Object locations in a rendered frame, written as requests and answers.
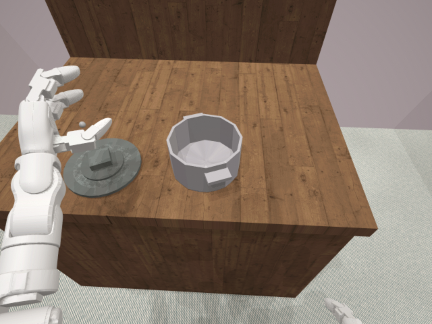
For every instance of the robot left hand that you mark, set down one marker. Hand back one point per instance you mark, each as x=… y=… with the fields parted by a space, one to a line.
x=38 y=113

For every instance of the knob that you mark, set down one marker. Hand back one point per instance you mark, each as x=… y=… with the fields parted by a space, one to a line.
x=99 y=159

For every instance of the lid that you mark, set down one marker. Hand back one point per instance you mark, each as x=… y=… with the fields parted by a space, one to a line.
x=81 y=180

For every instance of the table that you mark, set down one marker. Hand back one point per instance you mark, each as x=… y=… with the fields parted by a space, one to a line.
x=297 y=199

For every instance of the pot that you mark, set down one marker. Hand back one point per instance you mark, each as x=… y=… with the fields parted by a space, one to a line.
x=204 y=151

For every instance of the left robot upper arm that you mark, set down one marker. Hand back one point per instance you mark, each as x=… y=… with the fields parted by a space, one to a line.
x=40 y=315

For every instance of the left robot forearm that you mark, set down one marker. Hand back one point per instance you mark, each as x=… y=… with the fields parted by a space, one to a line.
x=32 y=237

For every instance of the robot right hand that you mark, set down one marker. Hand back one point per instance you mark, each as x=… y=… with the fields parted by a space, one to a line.
x=341 y=312

